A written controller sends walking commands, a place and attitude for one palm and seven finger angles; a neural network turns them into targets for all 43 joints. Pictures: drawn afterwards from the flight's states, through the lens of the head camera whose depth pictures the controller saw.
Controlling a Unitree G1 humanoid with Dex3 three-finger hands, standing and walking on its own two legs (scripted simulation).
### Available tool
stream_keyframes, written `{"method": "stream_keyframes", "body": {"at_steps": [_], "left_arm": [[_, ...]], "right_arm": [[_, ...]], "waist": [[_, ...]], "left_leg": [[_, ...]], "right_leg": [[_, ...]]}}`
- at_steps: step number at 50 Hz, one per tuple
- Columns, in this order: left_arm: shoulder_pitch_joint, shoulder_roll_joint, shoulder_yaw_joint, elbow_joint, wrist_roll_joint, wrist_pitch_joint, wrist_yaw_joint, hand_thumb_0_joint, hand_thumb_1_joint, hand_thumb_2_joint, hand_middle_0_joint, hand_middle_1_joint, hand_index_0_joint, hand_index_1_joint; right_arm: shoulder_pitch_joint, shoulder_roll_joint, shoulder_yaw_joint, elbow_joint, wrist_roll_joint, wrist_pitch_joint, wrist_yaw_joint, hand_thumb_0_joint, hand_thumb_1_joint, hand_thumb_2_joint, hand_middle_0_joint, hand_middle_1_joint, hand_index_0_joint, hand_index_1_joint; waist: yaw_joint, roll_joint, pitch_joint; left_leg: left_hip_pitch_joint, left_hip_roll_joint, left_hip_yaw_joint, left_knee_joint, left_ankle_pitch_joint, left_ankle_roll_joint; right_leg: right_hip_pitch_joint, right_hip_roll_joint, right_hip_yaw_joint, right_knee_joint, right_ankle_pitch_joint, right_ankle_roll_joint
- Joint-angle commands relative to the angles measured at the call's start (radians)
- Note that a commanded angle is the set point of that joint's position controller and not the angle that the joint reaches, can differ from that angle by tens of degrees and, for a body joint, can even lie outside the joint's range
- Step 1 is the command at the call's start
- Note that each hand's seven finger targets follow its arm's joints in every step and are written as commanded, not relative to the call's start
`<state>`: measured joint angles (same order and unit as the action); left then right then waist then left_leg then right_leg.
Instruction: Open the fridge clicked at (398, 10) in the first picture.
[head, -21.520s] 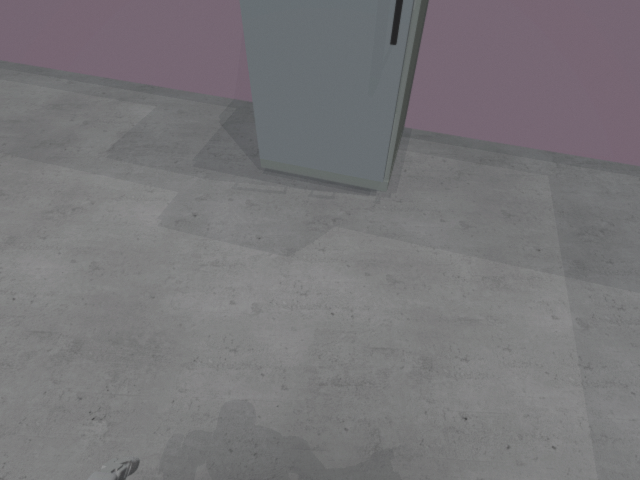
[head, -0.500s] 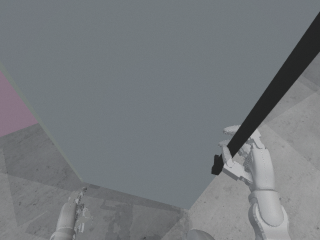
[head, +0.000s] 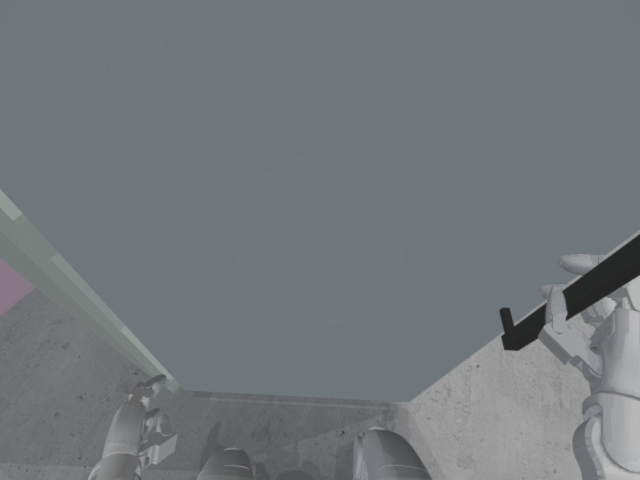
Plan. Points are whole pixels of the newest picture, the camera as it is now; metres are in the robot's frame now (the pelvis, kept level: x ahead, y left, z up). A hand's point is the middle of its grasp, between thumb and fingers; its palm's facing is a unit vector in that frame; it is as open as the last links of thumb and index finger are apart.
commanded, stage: stop walking and hold the door back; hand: right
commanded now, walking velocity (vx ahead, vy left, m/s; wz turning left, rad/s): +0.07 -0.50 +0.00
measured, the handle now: (623, 242) +0.32 -0.23 +0.19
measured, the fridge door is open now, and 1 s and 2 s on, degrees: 60 59 57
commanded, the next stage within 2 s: loosen the grip on the handle in 1.22 s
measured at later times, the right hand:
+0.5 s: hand (556, 352) +0.25 -0.20 +0.11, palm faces +0.52 +0.81 -0.28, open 5.5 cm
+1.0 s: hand (548, 304) +0.30 -0.20 +0.11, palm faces +0.43 +0.88 -0.22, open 5.3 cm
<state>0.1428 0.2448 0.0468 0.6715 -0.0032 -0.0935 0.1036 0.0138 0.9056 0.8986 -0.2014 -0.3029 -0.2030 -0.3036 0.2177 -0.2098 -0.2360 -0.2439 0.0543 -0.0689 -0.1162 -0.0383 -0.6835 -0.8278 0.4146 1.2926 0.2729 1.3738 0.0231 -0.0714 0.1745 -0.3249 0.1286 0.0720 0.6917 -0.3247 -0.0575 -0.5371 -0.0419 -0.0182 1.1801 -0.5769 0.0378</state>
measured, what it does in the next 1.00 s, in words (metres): walks backwards: right foot, then left foot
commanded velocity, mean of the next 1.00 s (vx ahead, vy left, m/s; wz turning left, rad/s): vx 0.14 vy -0.10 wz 0.00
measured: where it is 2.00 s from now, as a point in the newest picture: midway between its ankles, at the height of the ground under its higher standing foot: outside the picture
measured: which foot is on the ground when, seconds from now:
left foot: down 0.00-0.12, up 0.14-0.38, down 0.40-1.00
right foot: up 0.00-0.08, down 0.10-0.40, up 0.42-0.76, down 0.78-1.00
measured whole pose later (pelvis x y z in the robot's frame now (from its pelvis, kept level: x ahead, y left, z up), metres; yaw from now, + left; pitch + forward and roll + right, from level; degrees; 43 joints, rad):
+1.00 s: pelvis -0.10 +0.10 +0.01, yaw -8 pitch -1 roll -2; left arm 0.34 0.22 -0.04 0.76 -0.04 -0.10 0.10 0.01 0.91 0.90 -0.20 -0.30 -0.20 -0.30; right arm -0.76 -0.41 -0.22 1.03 0.05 -0.15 -0.07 -0.04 -0.71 -0.79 0.45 1.39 0.43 1.41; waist 0.01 0.00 0.10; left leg -0.38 0.02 0.09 0.66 -0.29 -0.01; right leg -0.27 -0.10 -0.12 0.58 -0.29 0.06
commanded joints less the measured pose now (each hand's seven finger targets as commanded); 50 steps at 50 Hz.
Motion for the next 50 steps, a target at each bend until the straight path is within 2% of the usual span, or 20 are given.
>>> {"method": "stream_keyframes", "body": {"at_steps": [1,4,6,7,9,12,17,18,19,20,21,26,33,36,38,39,40,41,44,50], "left_arm": [[-0.061,0.014,-0.020,-0.194,-0.001,-0.045,0.020,0.000,0.900,0.900,-0.200,-0.300,-0.200,-0.300],[-0.023,0.059,-0.013,-0.183,0.003,-0.049,0.035,0.000,0.900,0.900,-0.200,-0.300,-0.200,-0.300],[-0.025,0.114,-0.015,-0.204,-0.019,-0.061,0.030,0.000,0.900,0.900,-0.200,-0.300,-0.200,-0.300],[-0.015,0.073,-0.043,-0.188,-0.011,-0.061,0.016,0.000,0.900,0.900,-0.200,-0.300,-0.200,-0.300],[0.006,0.102,-0.025,-0.154,-0.011,-0.057,0.016,0.000,0.900,0.900,-0.200,-0.300,-0.200,-0.300],[0.029,0.127,-0.011,-0.128,-0.026,-0.052,0.019,0.000,0.900,0.900,-0.200,-0.300,-0.200,-0.300],[0.004,0.130,-0.044,-0.134,-0.031,-0.030,0.027,0.000,0.900,0.900,-0.200,-0.300,-0.200,-0.300],[0.001,0.123,-0.042,-0.129,-0.033,-0.025,0.027,0.000,0.900,0.900,-0.200,-0.300,-0.200,-0.300],[0.012,0.114,-0.037,-0.124,-0.032,-0.014,0.025,0.000,0.900,0.900,-0.200,-0.300,-0.200,-0.300],[-0.031,0.115,-0.026,-0.142,-0.027,-0.010,0.021,0.000,0.900,0.900,-0.200,-0.300,-0.200,-0.300],[-0.030,0.158,-0.017,-0.119,-0.012,-0.018,0.016,0.000,0.900,0.900,-0.200,-0.300,-0.200,-0.300],[0.040,0.158,-0.019,-0.038,-0.026,-0.028,-0.003,0.000,0.900,0.900,-0.200,-0.300,-0.200,-0.300],[0.095,0.164,0.000,-0.031,-0.039,-0.048,0.009,0.000,0.900,0.900,-0.200,-0.300,-0.200,-0.300],[0.136,0.172,0.003,0.002,-0.034,-0.059,0.021,0.000,0.900,0.900,-0.200,-0.300,-0.200,-0.300],[0.167,0.208,0.018,0.019,-0.029,-0.067,0.029,0.000,0.900,0.900,-0.200,-0.300,-0.200,-0.300],[0.153,0.243,0.025,0.003,-0.032,-0.067,0.028,0.000,0.900,0.900,-0.200,-0.300,-0.200,-0.300],[0.165,0.219,0.007,0.001,-0.037,-0.063,0.026,0.000,0.900,0.900,-0.200,-0.300,-0.200,-0.300],[0.172,0.209,0.009,0.004,-0.040,-0.061,0.025,0.000,0.900,0.900,-0.200,-0.300,-0.200,-0.300],[0.168,0.179,-0.015,0.013,-0.034,-0.051,0.026,0.000,0.900,0.900,-0.200,-0.300,-0.200,-0.300],[0.193,0.187,-0.021,-0.012,-0.040,-0.029,0.008,0.000,0.900,0.900,-0.200,-0.300,-0.200,-0.300]], "right_arm": [[-0.186,-0.192,-0.063,-0.121,-0.017,-0.112,-0.015,0.000,-0.900,-0.900,0.450,1.400,0.450,1.400],[-0.434,-0.151,0.033,-0.074,-0.012,-0.112,-0.030,0.000,-0.900,-0.900,0.450,1.400,0.450,1.400],[-0.574,-0.116,0.113,-0.069,0.000,-0.128,-0.040,0.000,-0.900,-0.900,0.450,1.400,0.450,1.400],[-0.582,-0.106,0.149,-0.035,-0.036,-0.136,-0.042,0.000,-0.900,-0.900,0.450,1.400,0.450,1.400],[-0.716,-0.268,0.020,0.060,-0.050,-0.139,-0.062,0.000,-0.900,-0.900,0.450,1.400,0.450,1.400],[-0.872,-0.200,0.089,0.234,-0.030,-0.097,-0.043,0.000,-0.900,-0.900,0.450,1.400,0.450,1.400],[-1.126,-0.256,0.096,0.594,-0.004,-0.059,-0.025,0.000,-0.900,-0.900,0.450,1.400,0.450,1.400],[-1.149,-0.318,0.055,0.655,-0.011,-0.059,-0.025,0.000,-0.900,-0.900,0.450,1.400,0.450,1.400],[-1.184,-0.375,0.033,0.717,-0.018,-0.058,-0.022,0.000,-0.900,-0.900,0.450,1.400,0.450,1.400],[-1.184,-0.416,0.010,0.771,-0.012,-0.060,-0.017,0.000,-0.900,-0.900,0.450,1.400,0.450,1.400],[-1.212,-0.436,-0.016,0.779,0.001,-0.062,-0.021,0.000,-0.900,-0.900,0.450,1.400,0.450,1.400],[-1.283,-0.514,-0.071,0.993,-0.011,-0.131,0.002,0.000,-0.900,-0.900,0.450,1.400,0.450,1.400],[-1.336,-0.477,-0.043,1.030,-0.007,-0.166,0.010,0.000,-0.900,-0.900,0.450,1.400,0.450,1.400],[-1.396,-0.419,-0.007,1.030,-0.008,-0.193,0.013,0.000,-0.900,-0.900,0.450,1.400,0.450,1.400],[-1.431,-0.387,0.004,1.022,-0.012,-0.229,0.026,0.000,-0.900,-0.900,0.450,1.400,0.450,1.400],[-1.447,-0.336,0.042,0.979,0.002,-0.239,0.032,0.000,-0.900,-0.900,0.450,1.400,0.450,1.400],[-1.527,-0.329,0.055,0.955,-0.001,-0.231,0.029,0.000,-0.900,-0.900,0.450,1.400,0.450,1.400],[-1.537,-0.339,0.047,0.993,-0.002,-0.206,0.030,0.000,-0.900,-0.900,0.450,1.400,0.450,1.400],[-1.497,-0.369,0.059,0.996,-0.024,-0.178,0.040,0.000,-0.900,-0.900,0.450,1.400,0.450,1.400],[-1.384,-0.427,0.004,1.081,-0.040,-0.149,0.053,0.000,-0.900,-0.900,0.450,1.400,0.450,1.400]], "waist": [[-0.015,0.308,-0.356],[0.009,0.184,-0.363],[-0.015,-0.251,-0.410],[-0.019,-0.295,-0.429],[-0.008,-0.257,-0.425],[0.005,-0.141,-0.363],[-0.042,-0.118,-0.320],[-0.053,-0.037,-0.324],[-0.053,0.181,-0.289],[-0.086,0.416,-0.207],[-0.081,0.223,-0.195],[-0.028,0.240,-0.343],[-0.052,0.361,-0.356],[-0.019,0.275,-0.400],[0.000,0.048,-0.422],[0.002,-0.190,-0.414],[0.005,-0.206,-0.398],[0.003,-0.079,-0.369],[0.010,-0.225,-0.379],[-0.007,-0.046,-0.439]], "left_leg": [[0.203,0.177,-0.008,-0.081,0.709,0.162],[0.053,0.180,-0.092,-0.012,0.566,0.112],[-0.211,-0.021,0.003,0.312,-0.181,-0.009],[-0.255,-0.023,-0.053,0.452,-0.313,0.004],[-0.212,-0.020,-0.070,0.470,-0.239,0.016],[-0.138,-0.061,-0.006,0.363,-0.116,0.001],[0.210,-0.124,0.081,-0.033,-0.091,0.017],[0.270,-0.085,0.009,-0.157,-0.134,0.046],[0.256,0.061,-0.269,-0.326,-0.331,0.126],[0.151,0.326,-0.748,-0.537,-0.470,0.237],[0.067,0.381,-0.767,-0.565,-0.397,0.233],[0.295,0.183,-0.311,-0.335,0.011,0.138],[0.198,0.166,-0.248,-0.362,0.048,0.151],[0.093,0.097,-0.165,-0.286,-0.082,0.131],[-0.064,0.009,-0.097,-0.086,-0.097,0.085],[-0.219,-0.081,-0.009,0.080,-0.166,0.046],[-0.320,-0.110,-0.006,0.234,-0.228,0.039],[-0.330,-0.092,-0.042,0.320,-0.178,0.039],[-0.215,-0.048,-0.054,0.220,-0.085,0.037],[0.234,-0.068,-0.046,-0.231,0.282,0.064]], "right_leg": [[0.141,0.017,-0.090,-0.394,0.128,-0.006],[0.397,0.020,-0.050,-0.694,0.341,-0.026],[0.594,-0.330,0.333,-0.769,1.058,-0.197],[0.621,-0.366,0.383,-0.763,1.158,-0.234],[0.532,-0.311,0.308,-0.755,0.986,-0.230],[0.427,-0.196,0.132,-0.768,0.607,-0.219],[0.122,-0.120,0.087,-0.808,-0.064,-0.155],[0.059,-0.077,0.052,-0.676,-0.089,-0.123],[-0.061,0.018,0.004,-0.411,-0.066,-0.080],[-0.181,0.097,0.029,-0.088,-0.007,-0.029],[-0.144,0.064,0.147,0.055,0.114,-0.009],[-0.165,0.026,0.075,0.008,0.262,0.001],[0.155,0.039,-0.105,-0.477,0.183,-0.022],[0.379,0.060,-0.168,-0.679,0.279,-0.022],[0.553,-0.046,-0.053,-0.774,0.247,-0.054],[0.631,-0.237,0.227,-0.873,0.231,-0.124],[0.660,-0.343,0.378,-0.913,0.424,-0.204],[0.631,-0.355,0.347,-0.897,0.620,-0.225],[0.505,-0.290,0.173,-0.812,0.625,-0.223],[0.323,-0.174,-0.061,-0.536,0.670,-0.074]]}}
